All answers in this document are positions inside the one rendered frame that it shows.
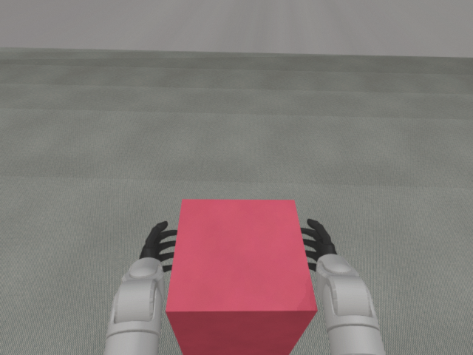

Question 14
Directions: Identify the carton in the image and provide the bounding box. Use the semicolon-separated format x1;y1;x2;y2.
166;199;318;355

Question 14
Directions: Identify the robot left hand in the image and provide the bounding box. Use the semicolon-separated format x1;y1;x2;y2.
139;221;177;272

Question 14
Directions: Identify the robot right hand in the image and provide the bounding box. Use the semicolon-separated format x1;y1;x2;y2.
300;219;337;272

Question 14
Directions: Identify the robot left forearm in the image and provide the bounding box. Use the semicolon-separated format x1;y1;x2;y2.
104;257;165;355

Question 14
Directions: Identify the robot right forearm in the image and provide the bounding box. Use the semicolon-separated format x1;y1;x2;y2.
316;254;386;355

